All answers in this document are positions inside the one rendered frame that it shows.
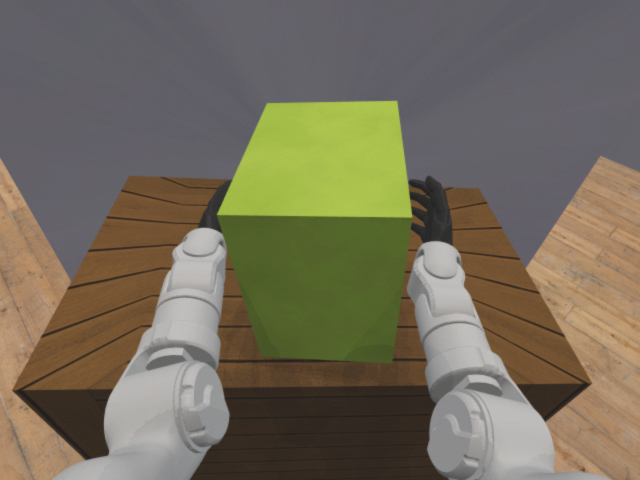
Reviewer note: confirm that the robot right forearm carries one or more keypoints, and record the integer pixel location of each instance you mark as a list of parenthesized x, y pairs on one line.
[(456, 349)]

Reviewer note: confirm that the carton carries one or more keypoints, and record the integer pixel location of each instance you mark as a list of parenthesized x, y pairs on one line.
[(317, 222)]

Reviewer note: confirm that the robot left hand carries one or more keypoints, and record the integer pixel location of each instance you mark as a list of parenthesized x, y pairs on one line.
[(209, 218)]

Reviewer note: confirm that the left robot upper arm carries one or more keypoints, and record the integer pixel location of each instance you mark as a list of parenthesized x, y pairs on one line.
[(159, 425)]

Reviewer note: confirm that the robot left forearm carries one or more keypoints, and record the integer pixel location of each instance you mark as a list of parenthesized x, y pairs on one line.
[(188, 311)]

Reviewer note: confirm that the right robot upper arm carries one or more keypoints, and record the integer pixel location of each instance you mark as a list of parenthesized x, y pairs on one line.
[(479, 436)]

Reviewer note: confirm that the robot right hand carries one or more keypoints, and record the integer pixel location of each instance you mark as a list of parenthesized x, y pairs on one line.
[(438, 223)]

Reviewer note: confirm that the pedestal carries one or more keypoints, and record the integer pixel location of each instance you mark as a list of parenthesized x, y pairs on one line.
[(290, 419)]

